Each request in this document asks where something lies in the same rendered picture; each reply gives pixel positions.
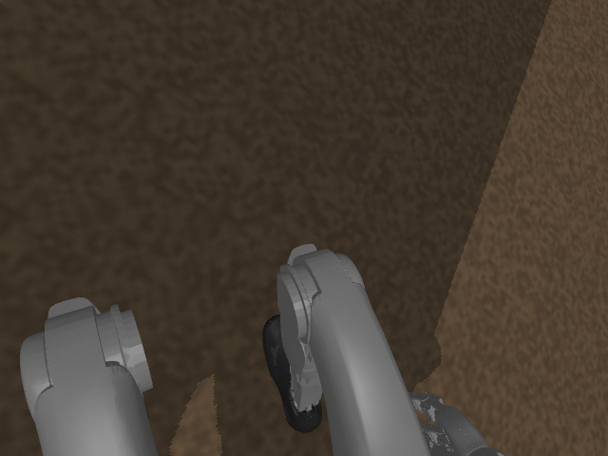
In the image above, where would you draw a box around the right robot foot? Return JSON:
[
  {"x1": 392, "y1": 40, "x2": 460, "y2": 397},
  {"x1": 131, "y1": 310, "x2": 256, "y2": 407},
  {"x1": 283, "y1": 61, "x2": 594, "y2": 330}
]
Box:
[{"x1": 262, "y1": 314, "x2": 322, "y2": 433}]

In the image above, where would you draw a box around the right robot hand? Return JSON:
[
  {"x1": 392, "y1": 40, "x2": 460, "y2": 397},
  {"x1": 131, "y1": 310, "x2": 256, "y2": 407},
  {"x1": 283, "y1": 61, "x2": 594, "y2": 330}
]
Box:
[{"x1": 408, "y1": 391, "x2": 490, "y2": 456}]

